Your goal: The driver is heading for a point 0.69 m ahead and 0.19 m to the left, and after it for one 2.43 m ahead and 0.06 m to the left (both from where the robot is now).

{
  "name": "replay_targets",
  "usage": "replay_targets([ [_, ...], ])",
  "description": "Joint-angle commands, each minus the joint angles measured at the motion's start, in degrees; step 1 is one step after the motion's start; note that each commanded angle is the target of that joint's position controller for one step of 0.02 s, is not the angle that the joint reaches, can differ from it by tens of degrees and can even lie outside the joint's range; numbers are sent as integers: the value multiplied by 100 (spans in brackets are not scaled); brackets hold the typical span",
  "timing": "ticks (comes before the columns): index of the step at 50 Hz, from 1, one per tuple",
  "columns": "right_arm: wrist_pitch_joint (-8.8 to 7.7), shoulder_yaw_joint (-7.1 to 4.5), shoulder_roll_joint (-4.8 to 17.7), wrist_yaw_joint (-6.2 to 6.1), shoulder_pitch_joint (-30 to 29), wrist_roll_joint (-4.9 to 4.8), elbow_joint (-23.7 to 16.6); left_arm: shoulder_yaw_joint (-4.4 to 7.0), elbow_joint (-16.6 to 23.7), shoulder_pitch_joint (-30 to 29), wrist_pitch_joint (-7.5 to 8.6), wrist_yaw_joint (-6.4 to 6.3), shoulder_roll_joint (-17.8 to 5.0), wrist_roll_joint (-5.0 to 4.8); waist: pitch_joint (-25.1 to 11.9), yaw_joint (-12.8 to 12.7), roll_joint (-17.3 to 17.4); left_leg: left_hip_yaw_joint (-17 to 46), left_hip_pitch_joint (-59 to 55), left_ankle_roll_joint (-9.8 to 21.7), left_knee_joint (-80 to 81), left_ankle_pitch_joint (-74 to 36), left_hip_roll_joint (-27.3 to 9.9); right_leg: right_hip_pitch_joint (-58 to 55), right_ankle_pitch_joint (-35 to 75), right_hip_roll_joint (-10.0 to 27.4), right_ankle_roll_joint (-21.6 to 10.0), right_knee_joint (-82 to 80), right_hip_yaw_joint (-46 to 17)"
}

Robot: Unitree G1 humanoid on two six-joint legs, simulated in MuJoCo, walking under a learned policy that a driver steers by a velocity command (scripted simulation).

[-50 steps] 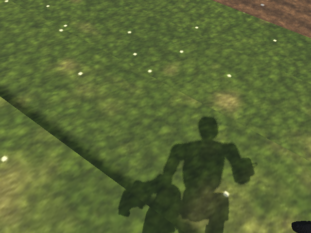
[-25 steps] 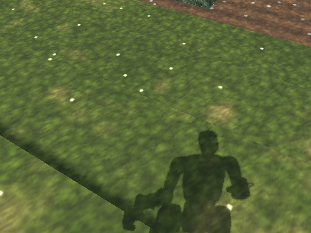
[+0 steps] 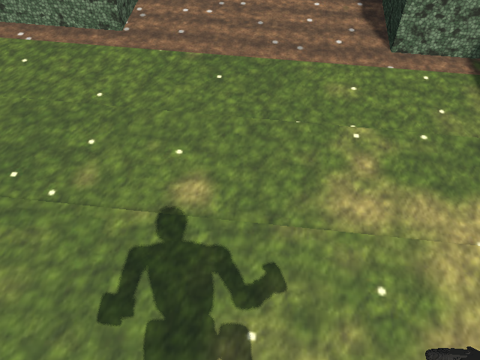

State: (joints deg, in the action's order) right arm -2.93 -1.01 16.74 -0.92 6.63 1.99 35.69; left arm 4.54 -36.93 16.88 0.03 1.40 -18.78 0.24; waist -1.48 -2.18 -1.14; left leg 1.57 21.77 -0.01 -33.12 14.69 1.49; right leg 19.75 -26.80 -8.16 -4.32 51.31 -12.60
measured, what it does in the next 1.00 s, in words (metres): goes down, turning left: right foot, then left foot 0.15 m lower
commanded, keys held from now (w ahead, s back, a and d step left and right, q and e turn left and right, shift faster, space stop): q+shift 0.26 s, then w+q+shift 0.62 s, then w+e+shift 0.02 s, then s+e+shift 0.10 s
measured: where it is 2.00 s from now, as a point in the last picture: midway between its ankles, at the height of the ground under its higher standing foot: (149, 322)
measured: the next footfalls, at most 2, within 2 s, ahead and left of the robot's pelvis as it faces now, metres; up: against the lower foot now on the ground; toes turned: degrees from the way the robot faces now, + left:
right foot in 0.30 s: +0.21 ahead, -0.09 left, +0.00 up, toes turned +5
left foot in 0.92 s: +0.53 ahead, +0.24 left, -0.15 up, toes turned +39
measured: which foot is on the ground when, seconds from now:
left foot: down 0.00-0.30, up 0.32-0.90, down 0.92-1.00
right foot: up 0.00-0.28, down 0.30-0.90, up 0.92-1.00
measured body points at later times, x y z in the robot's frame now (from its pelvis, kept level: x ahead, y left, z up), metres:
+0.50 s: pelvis +0.19 -0.01 +0.02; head +0.20 -0.02 +0.46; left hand +0.24 +0.27 -0.09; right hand +0.31 -0.28 -0.11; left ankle +0.16 +0.13 -0.65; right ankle +0.17 -0.10 -0.73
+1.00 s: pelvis +0.49 +0.18 -0.16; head +0.53 +0.22 +0.29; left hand +0.31 +0.37 -0.30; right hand +0.73 +0.02 -0.29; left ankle +0.50 +0.21 -0.88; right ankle +0.43 -0.08 -0.68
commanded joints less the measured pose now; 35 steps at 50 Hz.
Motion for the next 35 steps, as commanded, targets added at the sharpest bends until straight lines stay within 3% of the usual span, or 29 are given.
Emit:
replay_targets([
  [1, -113, -346, 938, -28, 1202, 62, 1, 83, 520, -416, 149, 24, -654, 239, 56, 510, 372, 2925, -2296, 719, 1905, 1760, -2120, 2587, 453, 530, 28, 1283, 241],
  [3, -176, -208, 561, 20, 1118, 13, 196, 53, 357, -315, 95, 157, -453, 222, 326, 345, 833, 1732, -1848, 748, 1860, -820, -1465, 2000, 677, 542, 237, 858, 307],
  [5, -249, -195, 591, 107, 1183, -93, 433, -12, 295, -251, 45, 138, -270, 225, 186, 175, 1101, 1080, -1728, 869, 1473, -3797, -1254, 1500, 684, 295, 395, 519, 371],
  [7, -201, -201, 677, 139, 956, -201, 530, -118, 336, -520, 19, 139, -138, 244, -21, 21, 1048, 716, -1586, 879, 1284, -4828, -1037, 981, 876, 390, 482, -188, 960],
  [8, -148, -203, 697, 144, 912, -224, 557, -185, 370, -716, 20, 141, -40, 225, -72, 66, 1069, 626, -1426, 856, 1248, -4945, -892, 642, 1012, 425, 509, -649, 1224],
  [10, -9, -247, 756, 141, 1145, -190, 698, -312, 383, -897, 8, 119, 172, 162, -159, 236, 1311, 621, -1200, 831, 1148, -5148, -749, 21, 1403, 288, 543, -907, 1468],
  [12, 113, -341, 977, 119, 1213, -203, 689, -306, 433, -863, 29, 51, -16, 96, -71, 212, 1169, 906, -1192, 804, 920, -4737, -765, -188, 1523, 268, 451, -1457, 1397],
  [13, 169, -374, 1022, 91, 1161, -241, 662, -288, 366, -601, 73, -21, -100, 101, -119, 46, 955, 1027, -1104, 739, 623, -4403, -713, -604, 1781, 304, 378, -1990, 1309],
  [14, 156, -378, 966, 113, 1008, -243, 524, -220, 159, -15, 139, -45, -280, 187, -474, -242, 753, 976, -587, 684, 8, -3684, -576, -1627, 2323, 378, 277, -1950, 1311],
  [15, 122, -334, 742, 160, 1013, -247, 320, -78, 59, 796, 195, -115, -790, 253, -939, -617, -111, 786, 261, 554, -1345, -1574, -224, -2678, 1305, 1411, 35, -2561, 224],
  [16, 125, -254, 205, 205, 1646, -214, 164, 23, -5, 953, 198, -133, -1225, 232, -1168, -213, -1413, 395, 1101, 494, -2809, 1736, 204, -3089, 210, 2823, -346, -3186, -1453],
  [17, 205, -316, 646, 171, 1770, -156, 308, 63, 48, 624, 169, -145, -1022, 110, -777, -154, -1522, 244, 1664, 573, -3407, 1653, 112, -2361, -1223, 3055, -749, -3771, -2319],
  [18, 282, -407, 839, 191, 1472, -116, 402, -67, 178, 63, 214, -123, -527, 106, -35, 21, -846, 363, 1812, 584, -3606, 1122, -162, -1733, -1479, 2831, -794, -3933, -1870],
  [19, 328, -458, 858, 243, 1376, -111, 463, -116, 197, -247, 277, -92, -295, 104, 238, 187, -586, 368, 1792, 556, -3521, 728, -335, -1420, -1044, 2623, -747, -4057, -1401],
  [20, 388, -458, 760, 298, 1360, -106, 492, -123, 136, -268, 357, -83, -241, 106, 426, 262, -613, 348, 1778, 487, -3414, 475, -491, -1288, -555, 2459, -673, -4222, -919],
  [21, 455, -469, 747, 378, 1293, -56, 475, -93, 42, -207, 421, -112, -300, 86, 507, 299, -648, 292, 1780, 449, -3316, 349, -561, -1282, -496, 2343, -622, -4389, -629],
  [24, 522, -449, 583, 510, 793, -88, 384, -29, -201, 73, 588, -106, -296, 46, 628, 206, -347, 272, 2246, 365, -3075, -375, -678, -1696, 141, 2285, -529, -4643, 101],
  [25, 528, -410, 444, 534, 573, -54, 370, 23, -357, 250, 596, -141, -370, 61, 652, 139, -287, 176, 2326, 321, -3079, -632, -645, -1791, 525, 2259, -511, -4572, 442],
  [27, 535, -392, 387, 563, 275, -69, 308, 30, -491, 412, 600, -156, -353, 81, 652, 77, -267, 104, 2514, 266, -2858, -981, -661, -1922, 906, 2255, -477, -4527, 927],
  [28, 539, -447, 475, 549, 214, 28, 370, 49, -609, 585, 664, -169, -406, 188, 494, 4, -327, -35, 2685, 317, -3215, -1503, -629, -2269, 1102, 2297, -478, -4168, 1116],
  [29, 540, -454, 487, 551, 96, 60, 333, 24, -666, 699, 703, -166, -348, 174, 486, -12, -269, -35, 2816, 352, -3189, -1719, -664, -2275, 1126, 2316, -442, -4070, 1271],
  [30, 538, -449, 465, 568, -55, 59, 316, 14, -736, 782, 738, -168, -342, 169, 590, -33, -259, -80, 2865, 388, -3161, -1904, -667, -2213, 1131, 2348, -403, -4030, 1381],
  [31, 519, -465, 423, 577, -202, 64, 308, 9, -881, 846, 826, -192, -283, 154, 835, 40, -232, 315, 3144, 430, -2868, -2307, -791, -2373, 1027, 2398, -201, -3887, 1457],
  [32, 449, -486, 492, 558, -371, 1, 294, -27, -914, 868, 923, -134, -250, 208, 992, -25, -149, 38, 3119, 419, -2330, -2620, -617, -2288, 885, 2187, -70, -3936, 1764],
  [33, 408, -488, 491, 592, -649, 28, 242, -14, -1039, 1041, 994, -127, -294, 250, 1141, -132, -258, -127, 3123, 476, -2227, -2879, -649, -2305, 898, 2266, -63, -3968, 1820],
  [34, 382, -467, 478, 610, -843, 51, 206, -18, -1178, 999, 1069, -137, -301, 252, 1279, 6, -218, -15, 2815, 500, -1715, -3374, -728, -2062, 908, 2243, 80, -3954, 2050],
  [35, 387, -448, 427, 630, -951, 6, 231, -32, -1202, 959, 1076, -137, -300, 324, 1295, -33, -115, -360, 2387, 531, -1400, -3686, -618, -1776, 706, 2128, 112, -3910, 2303],
])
